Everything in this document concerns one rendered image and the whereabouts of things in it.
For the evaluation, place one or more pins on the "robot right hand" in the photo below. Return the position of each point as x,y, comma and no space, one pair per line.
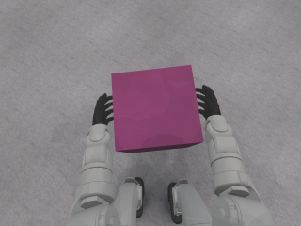
210,105

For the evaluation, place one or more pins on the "robot right forearm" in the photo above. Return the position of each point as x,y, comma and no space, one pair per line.
229,173

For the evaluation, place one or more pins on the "left robot upper arm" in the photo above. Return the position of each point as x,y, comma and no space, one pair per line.
100,215

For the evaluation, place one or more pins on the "robot left hand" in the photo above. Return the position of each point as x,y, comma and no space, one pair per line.
100,115

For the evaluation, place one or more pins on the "robot left foot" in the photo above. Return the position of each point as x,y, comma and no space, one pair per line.
139,212

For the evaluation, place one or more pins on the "right robot upper arm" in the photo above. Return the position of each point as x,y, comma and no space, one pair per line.
231,210

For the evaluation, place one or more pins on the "robot left forearm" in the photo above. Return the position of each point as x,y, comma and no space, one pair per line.
96,184

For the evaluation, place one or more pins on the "right robot thigh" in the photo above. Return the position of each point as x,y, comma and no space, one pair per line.
194,211

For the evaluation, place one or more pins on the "carton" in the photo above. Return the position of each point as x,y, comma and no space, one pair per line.
155,110

